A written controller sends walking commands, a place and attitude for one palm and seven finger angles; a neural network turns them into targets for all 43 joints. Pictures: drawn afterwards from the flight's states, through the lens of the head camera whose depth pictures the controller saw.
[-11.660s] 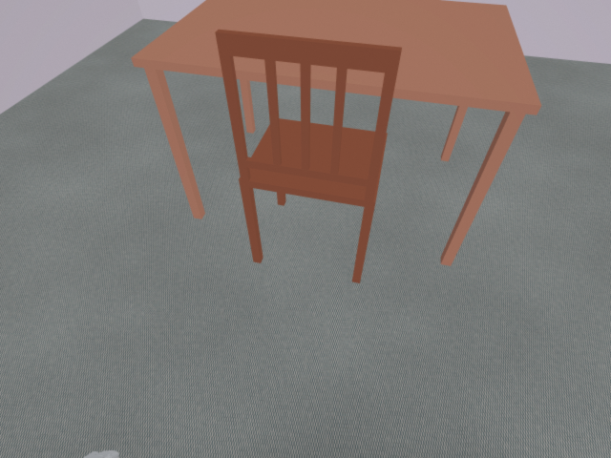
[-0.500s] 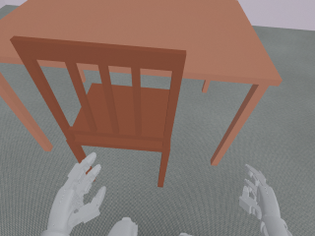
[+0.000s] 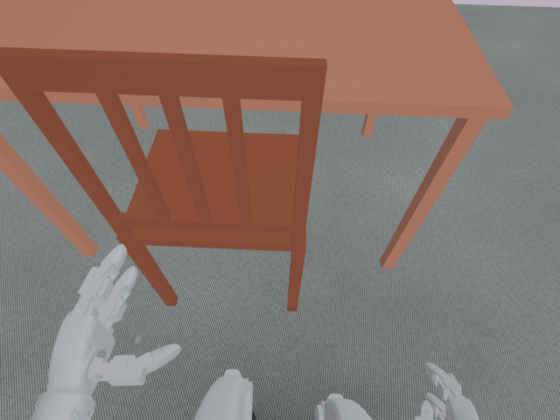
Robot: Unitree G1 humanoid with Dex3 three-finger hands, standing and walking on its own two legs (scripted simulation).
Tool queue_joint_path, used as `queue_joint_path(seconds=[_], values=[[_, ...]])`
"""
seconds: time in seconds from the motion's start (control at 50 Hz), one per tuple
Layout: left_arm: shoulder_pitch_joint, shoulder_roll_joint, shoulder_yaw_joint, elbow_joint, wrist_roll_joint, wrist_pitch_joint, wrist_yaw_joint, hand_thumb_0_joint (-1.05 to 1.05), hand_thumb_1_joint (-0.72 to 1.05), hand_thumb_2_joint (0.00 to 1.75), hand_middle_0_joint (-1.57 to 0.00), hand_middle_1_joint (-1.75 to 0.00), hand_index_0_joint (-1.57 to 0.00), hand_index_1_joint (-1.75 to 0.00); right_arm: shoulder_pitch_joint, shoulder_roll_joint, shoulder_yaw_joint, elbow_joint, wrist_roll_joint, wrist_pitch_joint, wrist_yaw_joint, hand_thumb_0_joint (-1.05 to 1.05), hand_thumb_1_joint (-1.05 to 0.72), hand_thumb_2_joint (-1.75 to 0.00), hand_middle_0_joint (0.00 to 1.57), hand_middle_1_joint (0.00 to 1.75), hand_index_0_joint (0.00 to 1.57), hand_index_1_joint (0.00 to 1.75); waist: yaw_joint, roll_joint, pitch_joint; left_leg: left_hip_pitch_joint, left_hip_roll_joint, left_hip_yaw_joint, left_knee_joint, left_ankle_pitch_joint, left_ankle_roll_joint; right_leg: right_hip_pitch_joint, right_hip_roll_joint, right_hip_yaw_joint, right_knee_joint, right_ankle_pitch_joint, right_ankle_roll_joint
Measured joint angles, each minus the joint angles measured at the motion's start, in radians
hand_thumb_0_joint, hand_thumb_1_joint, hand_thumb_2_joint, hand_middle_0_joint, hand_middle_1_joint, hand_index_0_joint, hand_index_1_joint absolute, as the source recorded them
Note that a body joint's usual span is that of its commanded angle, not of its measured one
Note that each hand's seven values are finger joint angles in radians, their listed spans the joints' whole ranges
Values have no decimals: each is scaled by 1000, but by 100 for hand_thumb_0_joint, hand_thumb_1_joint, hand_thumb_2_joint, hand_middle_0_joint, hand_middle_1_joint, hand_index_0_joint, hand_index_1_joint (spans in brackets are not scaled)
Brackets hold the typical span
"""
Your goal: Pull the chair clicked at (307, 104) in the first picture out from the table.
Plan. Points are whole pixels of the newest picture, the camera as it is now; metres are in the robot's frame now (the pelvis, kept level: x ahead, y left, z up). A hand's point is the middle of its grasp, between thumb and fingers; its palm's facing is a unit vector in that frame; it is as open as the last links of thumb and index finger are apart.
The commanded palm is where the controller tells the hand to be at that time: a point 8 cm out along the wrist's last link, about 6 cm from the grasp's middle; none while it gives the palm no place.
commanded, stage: raise the hand toward the chair's back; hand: left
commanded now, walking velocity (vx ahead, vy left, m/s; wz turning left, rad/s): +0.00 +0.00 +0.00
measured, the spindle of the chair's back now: (190, 169) +0.52 +0.18 +0.02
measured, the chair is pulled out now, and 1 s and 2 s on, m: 0.00 0.00 0.00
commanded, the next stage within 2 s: aim the fingers beside a spindle in 1.20 s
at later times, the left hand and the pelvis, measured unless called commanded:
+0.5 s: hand (109, 325) +0.23 +0.22 +0.05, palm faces +0.01 -1.00 -0.05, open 16.7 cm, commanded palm +0.22 +0.28 +0.05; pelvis +0.01 +0.02 +0.01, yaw +1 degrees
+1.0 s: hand (101, 312) +0.25 +0.24 +0.05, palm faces +0.00 -1.00 -0.04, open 16.9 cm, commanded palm +0.23 +0.29 +0.06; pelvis +0.01 +0.03 +0.02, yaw +0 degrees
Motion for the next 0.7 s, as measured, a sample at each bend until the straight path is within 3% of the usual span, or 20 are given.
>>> queue_joint_path(seconds=[0.16, 0.4, 0.56, 0.7], values=[[-3, 10, -14, 16, -1, -30, -17, 0, -14, 45, -10, -14, -10, -13, -25, -51, -34, -10, 2, -23, 1, 1, -91, -90, 20, 30, 20, 30, -5, -11, 5, 7, -9, 7, -5, -7, 16, 13, -9, 6, -15, -1, 15], [-50, 25, -6, 18, 8, -1, -22, 0, -41, 34, -7, -10, -7, -9, -88, -19, 13, -76, -5, -6, 21, 1, -91, -90, 20, 30, 20, 30, 17, -15, 7, 37, -20, -3, -22, -6, 28, 59, -16, -5, -55, 8, 29], [-85, 40, 16, 40, -1, 26, -48, -1, -48, 31, -7, -9, -7, -8, -73, -11, 42, -84, -6, 3, 23, 1, -91, -90, 20, 30, 20, 30, 23, -9, 13, 56, -24, -6, -37, -2, 34, 84, -18, -7, -80, 18, 35], [-122, 58, 47, 71, -16, 36, -72, -1, -50, 30, -6, -8, -7, -8, -42, -28, 38, -61, -2, 6, 21, 1, -91, -90, 20, 30, 20, 30, 13, -9, 17, 68, -24, -2, -50, 3, 38, 95, -19, -3, -95, 26, 39]])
